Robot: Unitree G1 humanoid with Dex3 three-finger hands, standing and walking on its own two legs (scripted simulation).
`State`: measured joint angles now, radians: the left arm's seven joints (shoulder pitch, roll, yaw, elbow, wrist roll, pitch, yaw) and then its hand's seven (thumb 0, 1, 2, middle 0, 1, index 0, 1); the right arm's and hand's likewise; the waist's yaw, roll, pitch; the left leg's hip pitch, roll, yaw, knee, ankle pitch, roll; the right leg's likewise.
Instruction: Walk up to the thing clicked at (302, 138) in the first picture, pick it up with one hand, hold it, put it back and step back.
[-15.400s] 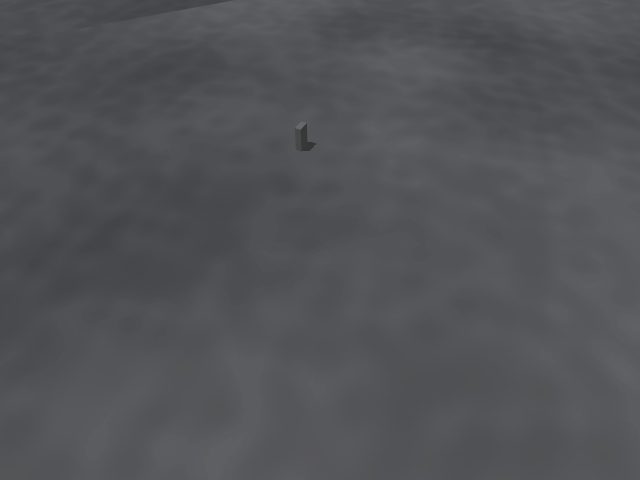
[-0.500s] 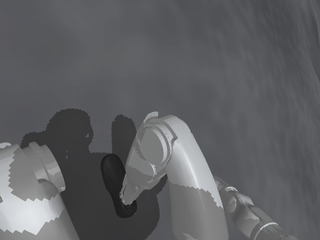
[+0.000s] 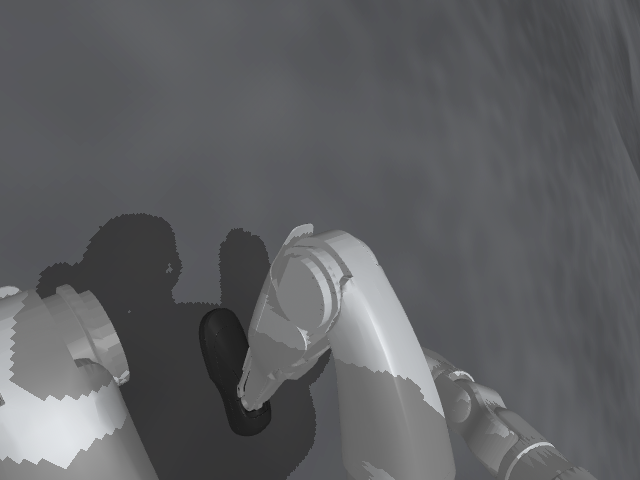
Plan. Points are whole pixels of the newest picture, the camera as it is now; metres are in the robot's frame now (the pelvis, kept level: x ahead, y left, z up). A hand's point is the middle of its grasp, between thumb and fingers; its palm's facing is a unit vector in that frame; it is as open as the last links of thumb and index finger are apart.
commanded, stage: close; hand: left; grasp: from the side
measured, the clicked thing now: out of the picture +0.45 +0.31 -0.23
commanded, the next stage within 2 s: settle in 0.04 s
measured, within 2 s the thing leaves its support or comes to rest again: leaves its support in 0.38 s
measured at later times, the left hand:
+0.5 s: hand out of the picture +0.44 +0.32 -0.19, palm faces +0.44 -0.90 +0.00, open 8.2 cm
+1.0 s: hand out of the picture +0.42 +0.35 -0.08, palm faces +0.42 -0.91 -0.05, open 8.2 cm
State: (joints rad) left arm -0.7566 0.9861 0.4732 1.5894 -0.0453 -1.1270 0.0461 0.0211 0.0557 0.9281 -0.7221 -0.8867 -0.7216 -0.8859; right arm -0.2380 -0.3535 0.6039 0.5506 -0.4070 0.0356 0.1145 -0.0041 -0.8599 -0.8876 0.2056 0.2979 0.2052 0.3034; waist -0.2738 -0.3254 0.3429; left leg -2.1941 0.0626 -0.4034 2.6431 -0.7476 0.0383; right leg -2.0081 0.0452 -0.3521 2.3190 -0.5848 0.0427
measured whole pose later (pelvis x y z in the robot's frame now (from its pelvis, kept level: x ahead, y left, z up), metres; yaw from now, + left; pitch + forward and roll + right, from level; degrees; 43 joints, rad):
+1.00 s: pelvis +0.00 -0.01 +0.01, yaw +4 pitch +20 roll -16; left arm -0.66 0.74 0.43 1.08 -0.09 -0.77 -0.07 0.02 -0.24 1.06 -0.89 -1.18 -0.88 -1.19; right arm -0.01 -0.33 0.34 0.58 -0.22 0.07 0.12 0.00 -0.88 -0.89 0.21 0.30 0.21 0.30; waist -0.20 -0.14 0.12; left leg -2.25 0.06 -0.25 2.54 -0.70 0.06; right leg -2.10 0.00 -0.25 2.31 -0.60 0.02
